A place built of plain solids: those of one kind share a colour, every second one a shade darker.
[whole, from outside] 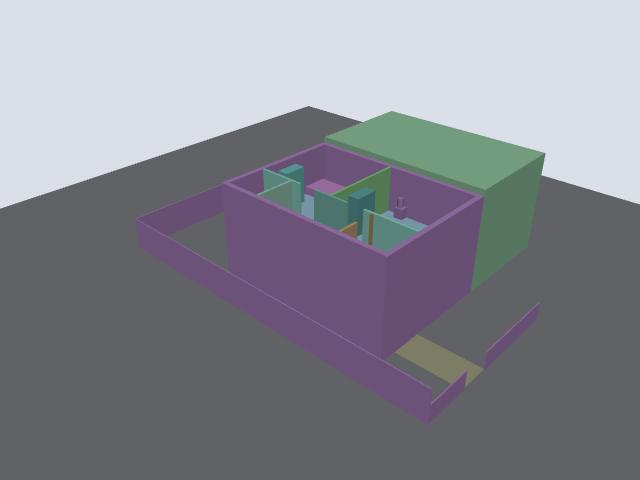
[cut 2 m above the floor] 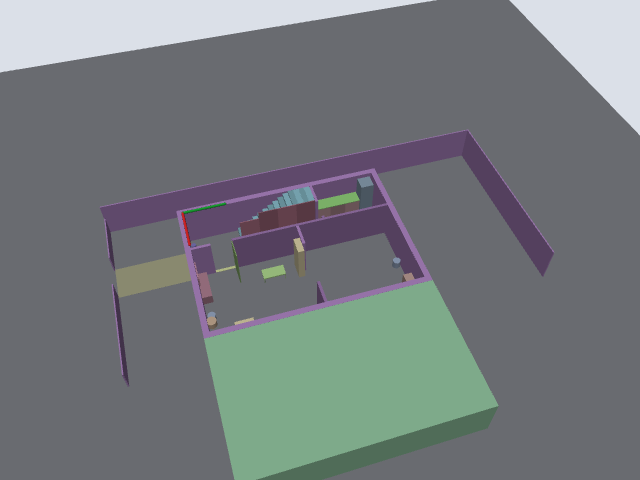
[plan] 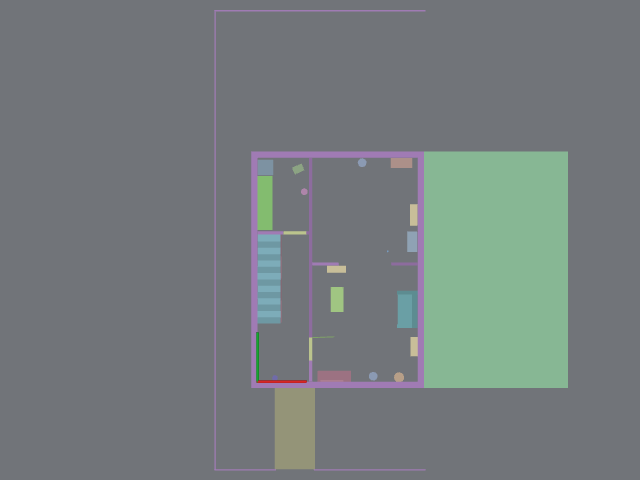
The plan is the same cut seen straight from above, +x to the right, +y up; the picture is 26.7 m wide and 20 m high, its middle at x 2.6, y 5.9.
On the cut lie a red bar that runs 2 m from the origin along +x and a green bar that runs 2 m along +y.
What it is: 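A semi-detached two-storey house, 6.7 m wide inside and 9.3 m deep; a hall 2.14 m wide with a straight stair of 15 risers of 190 mm on goings of 263 mm; a through lounge; upstairs three bedrooms and a bathroom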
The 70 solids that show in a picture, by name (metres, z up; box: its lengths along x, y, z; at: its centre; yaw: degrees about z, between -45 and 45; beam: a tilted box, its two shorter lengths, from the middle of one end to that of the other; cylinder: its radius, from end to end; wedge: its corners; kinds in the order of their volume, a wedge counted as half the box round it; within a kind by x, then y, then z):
{
 "neighbour_house_1": {"box": [6.0, 9.85, 5.62], "at": [9.93, 4.66, 2.76]},
 "wall_1": {"box": [0.06, 19.19, 1.85], "at": [-1.77, 5.89, 0.88]},
 "wall_2": {"box": [2.57, 0.06, 1.05], "at": [-0.52, -3.68, 0.47]},
 "wall_3": {"box": [0.26, 9.85, 5.32], "at": [-0.13, 4.66, 2.61]},
 "wall_4": {"box": [1.08, 0.13, 2.77], "at": [0.54, 6.2, 1.33]},
 "wall_5": {"box": [0.13, 0.88, 2.77], "at": [2.21, 0.44, 1.33]},
 "wall_6": {"box": [0.13, 7.49, 2.77], "at": [2.21, 5.58, 1.33]},
 "wall_7": {"box": [8.8, 0.06, 1.85], "at": [2.6, 15.45, 0.88]},
 "wall_8": {"box": [1.1, 0.13, 2.77], "at": [2.83, 4.9, 1.33]},
 "wall_9": {"box": [7.2, 0.26, 5.32], "at": [3.33, -0.13, 2.61]},
 "wall_10": {"box": [7.2, 0.26, 5.32], "at": [3.33, 9.45, 2.61]},
 "wall_11": {"box": [4.66, 0.06, 1.05], "at": [4.66, -3.68, 0.47]},
 "wall_12": {"box": [1.1, 0.13, 2.77], "at": [6.12, 4.9, 1.33]},
 "wall_13": {"box": [0.26, 9.85, 5.32], "at": [6.8, 4.66, 2.61]},
 "upper_floor_rooms_1": {"box": [4.53, 9.33, 0.14], "at": [4.41, 4.66, 2.79]},
 "tread_1": {"box": [0.96, 0.3, 0.21], "at": [0.48, 2.57, 0.09]},
 "tread_2": {"box": [0.96, 0.3, 0.4], "at": [0.48, 2.83, 0.18]},
 "tread_3": {"box": [0.96, 0.3, 0.59], "at": [0.48, 3.09, 0.28]},
 "tread_4": {"box": [0.96, 0.3, 0.78], "at": [0.48, 3.36, 0.37]},
 "tread_5": {"box": [0.96, 0.3, 0.97], "at": [0.48, 3.62, 0.47]},
 "tread_6": {"box": [0.96, 0.3, 1.16], "at": [0.48, 3.88, 0.56]},
 "tread_7": {"box": [0.96, 0.3, 1.35], "at": [0.48, 4.14, 0.66]},
 "tread_8": {"box": [0.96, 0.3, 1.54], "at": [0.48, 4.41, 0.75]},
 "tread_9": {"box": [0.96, 0.3, 1.73], "at": [0.48, 4.67, 0.85]},
 "tread_10": {"box": [0.96, 0.3, 1.92], "at": [0.48, 4.93, 0.94]},
 "tread_11": {"box": [0.96, 0.3, 2.11], "at": [0.48, 5.2, 1.04]},
 "tread_12": {"box": [0.96, 0.3, 2.31], "at": [0.48, 5.46, 1.13]},
 "tread_13": {"box": [0.96, 0.3, 2.5], "at": [0.48, 5.72, 1.23]},
 "tread_14": {"box": [0.96, 0.3, 2.69], "at": [0.48, 5.98, 1.32]},
 "wardrobe_bed_1": {"box": [1.24, 0.6, 2.05], "at": [3.81, 9.02, 3.83]},
 "wardrobe_bed_2": {"box": [1.28, 0.6, 2.05], "at": [4.06, 4.53, 3.83]},
 "ground_1": {"box": [1.68, 3.39, 0.5], "at": [1.55, -1.96, -0.25]},
 "landing_wall_1": {"box": [0.13, 2.9, 2.56], "at": [2.21, 1.45, 4.0]},
 "landing_wall_2": {"box": [0.13, 2.0, 2.56], "at": [2.21, 4.86, 4.0]},
 "landing_wall_3": {"box": [0.13, 2.51, 2.56], "at": [2.21, 8.06, 4.0]},
 "bedrooms_wall_1": {"box": [4.39, 0.13, 2.56], "at": [4.47, 4.9, 4.0]},
 "bed_1": {"box": [1.39, 2.0, 0.5], "at": [5.85, 8.32, 3.06]},
 "shelf_1": {"box": [0.8, 0.3, 1.92], "at": [3.29, 4.68, 0.91]},
 "shelf_2": {"box": [0.32, 0.9, 1.47], "at": [6.51, 6.95, 0.69]},
 "shelf_3": {"box": [0.3, 0.8, 1.81], "at": [6.52, 1.46, 0.85]},
 "kitchen_unit_1": {"box": [0.6, 0.75, 0.91], "at": [0.3, 6.69, 0.41]},
 "kitchen_unit_2": {"box": [0.6, 0.75, 0.91], "at": [0.3, 7.44, 0.41]},
 "kitchen_unit_3": {"box": [0.6, 0.75, 0.91], "at": [0.3, 8.2, 0.41]},
 "sofa_1": {"box": [0.65, 1.24, 0.37], "at": [6.16, 3.01, 0.24]},
 "sofa_2": {"box": [0.86, 0.16, 0.65], "at": [6.24, 2.31, 0.28]},
 "sofa_3": {"box": [0.86, 0.16, 0.65], "at": [6.24, 3.71, 0.28]},
 "sofa_4": {"box": [0.24, 1.56, 0.83], "at": [6.55, 3.01, 0.36]},
 "fridge_freezer_1": {"box": [0.65, 0.65, 1.85], "at": [0.33, 8.92, 0.88]},
 "bath_wall_1": {"box": [2.14, 0.13, 2.56], "at": [1.07, 7.35, 4.0]},
 "slotfit_storage_1": {"box": [0.42, 0.86, 1.34], "at": [6.44, 5.83, 0.62]},
 "box_wall_1": {"box": [1.08, 0.13, 2.56], "at": [0.54, 2.39, 4.0]},
 "box_wall_2": {"box": [0.12, 0.13, 2.56], "at": [2.09, 2.39, 4.0]},
 "stair_guard_1": {"box": [0.04, 0.92, 1.66], "at": [0.98, 2.91, 0.78]},
 "stair_guard_2": {"box": [0.04, 0.92, 2.38], "at": [0.98, 3.83, 1.14]},
 "stair_guard_3": {"box": [0.04, 0.92, 3.09], "at": [0.98, 4.75, 1.5]},
 "stair_guard_4": {"box": [0.04, 0.92, 3.81], "at": [0.98, 5.67, 1.85]},
 "tv_board_1": {"box": [0.96, 0.06, 0.56], "at": [3.09, 0.03, 1.25]},
 "tv_board_2": {"box": [1.4, 0.46, 0.55], "at": [3.19, 0.23, 0.23]},
 "dresser_1": {"box": [0.9, 0.42, 0.92], "at": [5.99, 9.11, 0.41]},
 "nightstand_1": {"box": [0.43, 0.5, 0.6], "at": [6.46, 3.94, 3.11]},
 "nightstand_2": {"cylinder": 0.15, "from": [6.52, 4.02, 3.41], "to": [6.52, 4.02, 3.88]},
 "plant_pot_1": {"cylinder": 0.18, "from": [4.36, 9.12, 0.0], "to": [4.36, 9.12, 0.38]},
 "plant_pot_2": {"cylinder": 0.18, "from": [4.82, 0.23, 0.0], "to": [4.82, 0.23, 0.38]},
 "door_leaf_front_room_1": {"box": [0.92, 0.04, 2.05], "at": [2.74, 1.85, 0.97], "yaw": 1.9},
 "worktop_1": {"box": [0.62, 2.26, 0.04], "at": [0.31, 7.44, 0.88]},
 "floor_lamp_1": {"cylinder": 0.21, "from": [5.89, 0.17, 1.25], "to": [5.89, 0.17, 1.55]},
 "coffee_table_1": {"box": [0.54, 1.05, 0.07], "at": [3.31, 3.42, 0.36]},
 "clutter_clutter_kitchen_1": {"box": [0.44, 0.31, 0.27], "at": [1.69, 8.86, 0.08], "yaw": 23.7},
 "threshold_1": {"box": [0.95, 0.14, 0.06], "at": [1.55, 6.2, -0.02]},
 "threshold_2": {"box": [0.14, 0.95, 0.07], "at": [2.21, 1.36, -0.01]}
}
